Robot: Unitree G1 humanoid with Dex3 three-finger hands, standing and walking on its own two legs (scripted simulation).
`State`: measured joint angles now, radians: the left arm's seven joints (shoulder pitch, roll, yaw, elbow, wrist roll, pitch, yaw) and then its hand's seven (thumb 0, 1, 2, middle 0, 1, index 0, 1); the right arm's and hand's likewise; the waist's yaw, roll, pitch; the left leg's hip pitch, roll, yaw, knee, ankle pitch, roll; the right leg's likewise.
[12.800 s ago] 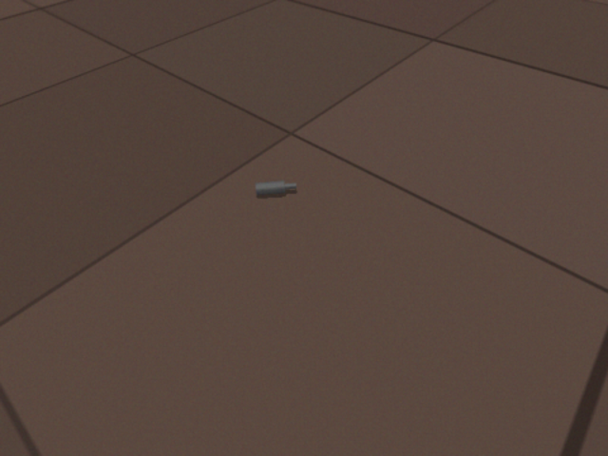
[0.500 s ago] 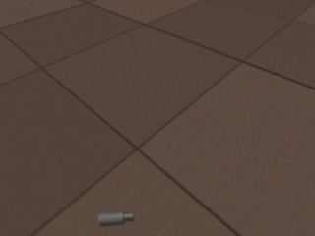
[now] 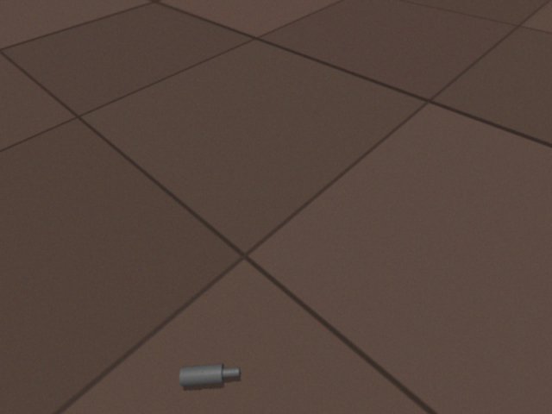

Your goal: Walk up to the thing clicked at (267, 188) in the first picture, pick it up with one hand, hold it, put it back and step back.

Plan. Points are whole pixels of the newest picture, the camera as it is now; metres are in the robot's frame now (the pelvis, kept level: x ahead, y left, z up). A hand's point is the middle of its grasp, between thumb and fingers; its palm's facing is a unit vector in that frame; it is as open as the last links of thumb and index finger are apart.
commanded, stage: stand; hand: left
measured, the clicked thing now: (210, 373) +0.42 +0.27 -0.75
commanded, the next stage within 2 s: rise first in 1.90 s
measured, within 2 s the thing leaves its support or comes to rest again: neither
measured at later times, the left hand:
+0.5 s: hand out of the picture +0.06 +0.26 -0.16, palm faces -0.02 -0.94 -0.34, open 7.4 cm
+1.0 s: hand out of the picture +0.06 +0.27 -0.16, palm faces -0.02 -0.94 -0.35, open 7.4 cm
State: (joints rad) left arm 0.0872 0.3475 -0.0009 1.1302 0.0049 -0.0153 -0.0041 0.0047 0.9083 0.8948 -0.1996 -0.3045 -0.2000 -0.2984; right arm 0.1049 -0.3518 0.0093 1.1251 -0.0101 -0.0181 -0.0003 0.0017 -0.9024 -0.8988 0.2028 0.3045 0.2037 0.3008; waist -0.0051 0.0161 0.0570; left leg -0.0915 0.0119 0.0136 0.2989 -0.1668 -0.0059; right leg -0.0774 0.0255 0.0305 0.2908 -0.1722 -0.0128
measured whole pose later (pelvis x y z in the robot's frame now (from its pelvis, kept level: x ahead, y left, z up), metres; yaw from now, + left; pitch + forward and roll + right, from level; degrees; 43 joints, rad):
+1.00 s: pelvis +0.00 +0.02 +0.00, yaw +1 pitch -2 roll +0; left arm 0.13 0.35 -0.01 1.13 0.01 -0.02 0.00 0.00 0.91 0.89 -0.20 -0.30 -0.20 -0.30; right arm 0.12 -0.35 0.00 1.14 -0.01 -0.02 0.00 0.00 -0.90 -0.90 0.20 0.30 0.20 0.30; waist 0.00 0.00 0.05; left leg -0.11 -0.02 0.00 0.30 -0.17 0.02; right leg -0.09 -0.01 0.02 0.30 -0.18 0.01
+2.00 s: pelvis +0.00 +0.02 +0.00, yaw +2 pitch -2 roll +0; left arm 0.13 0.35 -0.01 1.12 0.01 -0.01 0.00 0.00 0.91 0.89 -0.20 -0.30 -0.20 -0.30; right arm 0.11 -0.35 0.01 1.13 -0.01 -0.02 0.00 0.00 -0.90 -0.90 0.20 0.30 0.20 0.30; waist 0.00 0.00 0.05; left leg -0.10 -0.03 0.00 0.31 -0.17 0.03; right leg -0.07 -0.02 0.02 0.29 -0.18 0.02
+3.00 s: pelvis -0.03 +0.01 -0.18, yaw +2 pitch +27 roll -3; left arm 0.09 0.45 0.16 0.60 0.41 0.01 -0.05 0.00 -0.57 1.00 -0.08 -1.06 -0.07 -1.07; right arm 0.11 -0.28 -0.03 0.55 0.00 -0.17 0.00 0.00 -0.90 -0.90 0.20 0.30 0.20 0.30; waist -0.02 0.00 -0.17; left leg -1.35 -0.01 -0.04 1.50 -0.62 0.01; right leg -1.30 0.01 -0.04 1.47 -0.65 0.00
